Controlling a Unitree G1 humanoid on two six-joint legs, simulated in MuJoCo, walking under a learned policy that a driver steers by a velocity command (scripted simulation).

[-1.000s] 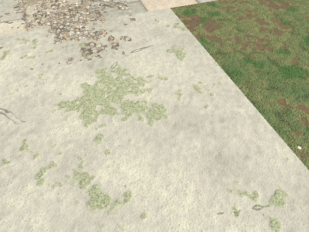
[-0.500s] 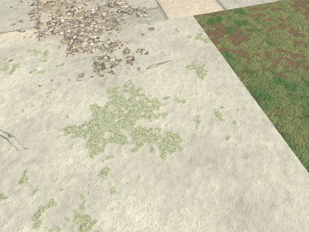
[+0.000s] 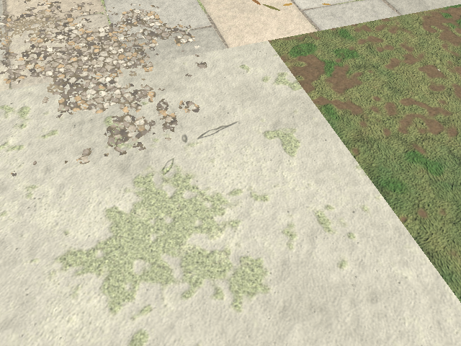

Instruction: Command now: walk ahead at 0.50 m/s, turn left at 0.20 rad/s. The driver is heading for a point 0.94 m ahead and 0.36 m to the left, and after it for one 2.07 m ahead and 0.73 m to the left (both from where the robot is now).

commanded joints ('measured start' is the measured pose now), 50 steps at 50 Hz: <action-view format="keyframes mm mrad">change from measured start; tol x32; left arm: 1 -31 32 8 -61 11 -5 1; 50 20 117 31 -133 21 -22 -9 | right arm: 1 -8 -146 -29 -53 8 -9 -17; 50 -91 -192 -60 -299 13 22 -9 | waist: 1 35 70 15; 13 72 144 -30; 16 139 -296 -399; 35 115 -12 91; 42 -9 324 -326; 50 65 61 -55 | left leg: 1 26 263 -235 -170 196 160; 12 129 282 -318 13 138 95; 18 -623 128 -194 1013 -312 -33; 36 -500 159 -24 371 41 -11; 40 43 -4 63 257 -6 94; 42 580 403 -853 48 -168 361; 50 7 232 -380 -77 236 217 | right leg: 1 -54 -13 19 -188 148 27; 12 192 86 13 -589 160 10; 16 1077 -328 693 -703 -79 -253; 22 488 -156 149 -875 61 -138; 35 679 -181 -185 -859 294 -106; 39 714 -169 -261 -529 837 -62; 40 605 -126 -286 -298 806 -27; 42 -74 149 -99 344 -389 70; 50 8 -3 30 6 -35 67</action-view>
